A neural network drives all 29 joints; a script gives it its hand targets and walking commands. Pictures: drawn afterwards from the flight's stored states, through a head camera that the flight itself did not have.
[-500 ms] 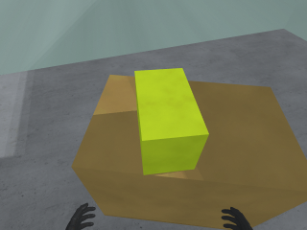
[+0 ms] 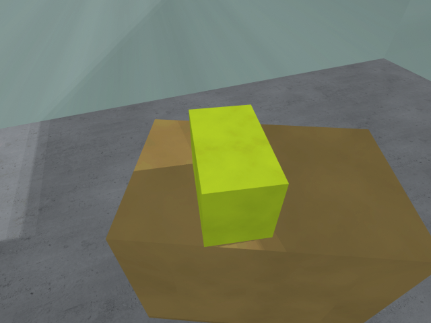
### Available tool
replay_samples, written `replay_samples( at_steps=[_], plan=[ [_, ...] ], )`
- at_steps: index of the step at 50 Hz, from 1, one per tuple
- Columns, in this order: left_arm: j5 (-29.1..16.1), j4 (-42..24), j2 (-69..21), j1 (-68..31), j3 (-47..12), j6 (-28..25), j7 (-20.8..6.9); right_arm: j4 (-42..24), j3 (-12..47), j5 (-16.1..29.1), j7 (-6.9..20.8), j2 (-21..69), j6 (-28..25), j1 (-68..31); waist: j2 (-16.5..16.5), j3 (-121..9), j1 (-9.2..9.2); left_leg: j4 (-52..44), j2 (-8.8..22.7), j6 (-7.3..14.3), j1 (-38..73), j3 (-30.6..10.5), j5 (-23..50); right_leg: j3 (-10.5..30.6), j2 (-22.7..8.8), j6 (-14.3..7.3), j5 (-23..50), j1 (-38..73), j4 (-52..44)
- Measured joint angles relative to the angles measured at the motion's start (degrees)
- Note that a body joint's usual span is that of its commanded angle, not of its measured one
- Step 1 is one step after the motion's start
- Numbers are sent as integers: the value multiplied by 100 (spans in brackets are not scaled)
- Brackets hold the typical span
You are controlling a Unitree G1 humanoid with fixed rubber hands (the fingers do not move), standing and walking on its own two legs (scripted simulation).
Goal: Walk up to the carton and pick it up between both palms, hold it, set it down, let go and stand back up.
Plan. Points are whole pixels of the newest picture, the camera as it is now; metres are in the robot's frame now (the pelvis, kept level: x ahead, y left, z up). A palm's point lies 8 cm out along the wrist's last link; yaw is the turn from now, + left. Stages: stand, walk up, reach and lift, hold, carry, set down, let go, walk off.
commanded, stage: stand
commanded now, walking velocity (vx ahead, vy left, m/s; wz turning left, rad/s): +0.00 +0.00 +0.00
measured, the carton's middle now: (229, 171) +0.50 -0.03 -0.02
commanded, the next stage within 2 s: none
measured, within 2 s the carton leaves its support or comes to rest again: neither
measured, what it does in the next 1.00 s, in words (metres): stands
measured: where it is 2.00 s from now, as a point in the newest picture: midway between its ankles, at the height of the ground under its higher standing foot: outside the picture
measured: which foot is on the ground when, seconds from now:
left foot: down 0.00-1.00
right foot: down 0.00-1.00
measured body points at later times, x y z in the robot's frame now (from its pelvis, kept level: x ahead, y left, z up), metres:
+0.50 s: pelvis -0.03 +0.01 +0.00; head -0.04 +0.02 +0.45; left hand +0.01 +0.30 -0.14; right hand +0.03 -0.26 -0.13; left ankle +0.00 +0.09 -0.74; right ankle +0.02 -0.14 -0.74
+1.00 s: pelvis -0.03 +0.00 +0.00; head -0.03 +0.00 +0.45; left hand +0.02 +0.28 -0.14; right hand +0.02 -0.28 -0.13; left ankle +0.00 +0.10 -0.74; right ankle +0.02 -0.14 -0.74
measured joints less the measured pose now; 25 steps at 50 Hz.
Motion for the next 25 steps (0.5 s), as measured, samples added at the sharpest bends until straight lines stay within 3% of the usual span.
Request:
replay_samples(
  at_steps=[25],
  plan=[
    [-8, 559, 101, -12, -121, -10, -6, 397, 27, 32, 66, 88, 30, -154, -50, 74, 25, -273, -205, 145, -121, 115, 390, 156, -193, 154, 295, -233, -62]
  ],
)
